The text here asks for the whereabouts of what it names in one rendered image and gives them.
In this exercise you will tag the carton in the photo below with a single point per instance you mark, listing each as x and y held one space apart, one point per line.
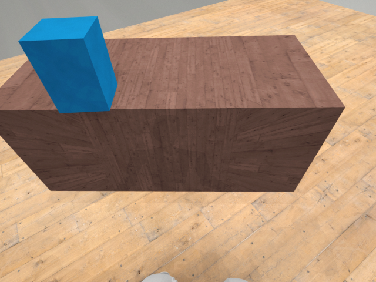
72 61

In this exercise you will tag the pedestal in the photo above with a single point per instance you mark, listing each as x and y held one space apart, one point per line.
190 114

